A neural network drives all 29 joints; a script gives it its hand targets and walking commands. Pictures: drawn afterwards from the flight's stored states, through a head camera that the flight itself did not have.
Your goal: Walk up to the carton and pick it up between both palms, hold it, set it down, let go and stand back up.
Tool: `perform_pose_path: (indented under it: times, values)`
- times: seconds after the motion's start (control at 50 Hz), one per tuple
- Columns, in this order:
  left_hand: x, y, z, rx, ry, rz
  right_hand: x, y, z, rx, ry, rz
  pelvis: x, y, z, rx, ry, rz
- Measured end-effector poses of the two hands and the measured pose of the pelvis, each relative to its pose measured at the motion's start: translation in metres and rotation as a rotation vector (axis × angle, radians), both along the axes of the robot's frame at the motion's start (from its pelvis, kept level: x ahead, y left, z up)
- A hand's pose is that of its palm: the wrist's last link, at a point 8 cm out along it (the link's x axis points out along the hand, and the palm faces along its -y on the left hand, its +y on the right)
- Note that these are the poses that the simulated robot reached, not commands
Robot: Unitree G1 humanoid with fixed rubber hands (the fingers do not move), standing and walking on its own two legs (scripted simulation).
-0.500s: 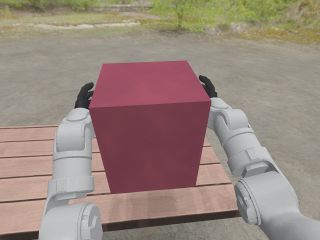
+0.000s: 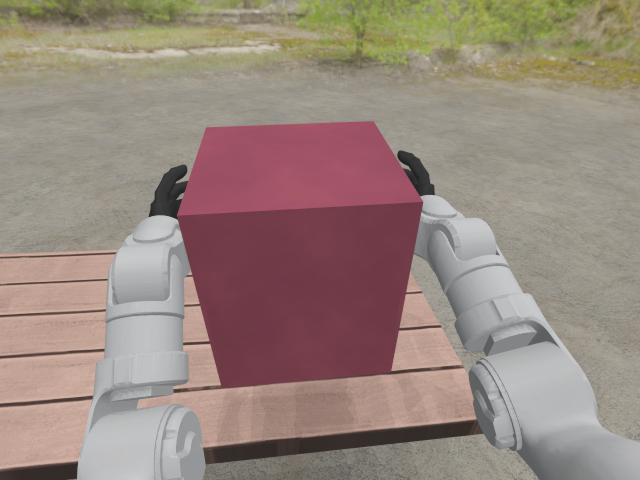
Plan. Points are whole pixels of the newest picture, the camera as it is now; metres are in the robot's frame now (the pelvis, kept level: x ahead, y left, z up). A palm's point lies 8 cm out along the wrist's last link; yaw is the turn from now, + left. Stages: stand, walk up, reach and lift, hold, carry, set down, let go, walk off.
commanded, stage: hold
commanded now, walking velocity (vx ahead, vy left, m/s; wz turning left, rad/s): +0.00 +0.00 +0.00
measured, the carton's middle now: (299, 251) +0.35 +0.00 +0.21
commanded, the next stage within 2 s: none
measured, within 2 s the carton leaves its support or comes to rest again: neither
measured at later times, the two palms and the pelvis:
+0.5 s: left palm (167, 227) +0.35 +0.16 +0.24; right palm (418, 208) +0.37 -0.15 +0.26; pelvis +0.00 +0.00 +0.00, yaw +0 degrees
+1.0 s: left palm (167, 227) +0.36 +0.16 +0.24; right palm (418, 208) +0.37 -0.15 +0.26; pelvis +0.00 +0.00 +0.00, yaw +0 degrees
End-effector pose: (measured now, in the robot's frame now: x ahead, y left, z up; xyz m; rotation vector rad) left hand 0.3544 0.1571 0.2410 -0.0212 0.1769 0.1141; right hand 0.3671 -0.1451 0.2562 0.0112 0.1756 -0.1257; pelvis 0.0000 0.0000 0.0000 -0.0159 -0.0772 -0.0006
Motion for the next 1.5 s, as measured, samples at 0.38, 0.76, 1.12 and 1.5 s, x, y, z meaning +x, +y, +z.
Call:
perform_pose_path:
  times: [0.38, 0.76, 1.12, 1.5]
  values:
    - [0.0004, 0.0000, 0.0004, 0.000, 0.000, -0.001, 0.0000, 0.0000, 0.0000, 0.000, 0.001, -0.001, -0.0001, 0.0001, 0.0000, 0.000, 0.001, 0.000]
    - [0.0005, 0.0001, 0.0006, 0.000, 0.000, -0.001, 0.0000, 0.0001, 0.0002, 0.000, 0.002, -0.001, -0.0002, 0.0002, 0.0000, -0.001, 0.002, -0.001]
    - [0.0008, 0.0001, 0.0008, 0.000, 0.000, 0.000, 0.0001, 0.0001, 0.0002, -0.001, 0.003, -0.001, -0.0001, 0.0002, 0.0001, -0.001, 0.003, -0.001]
    - [0.0011, 0.0000, 0.0011, -0.001, -0.001, -0.001, 0.0000, -0.0001, 0.0003, -0.001, 0.004, -0.002, 0.0001, 0.0005, 0.0000, -0.001, 0.003, -0.002]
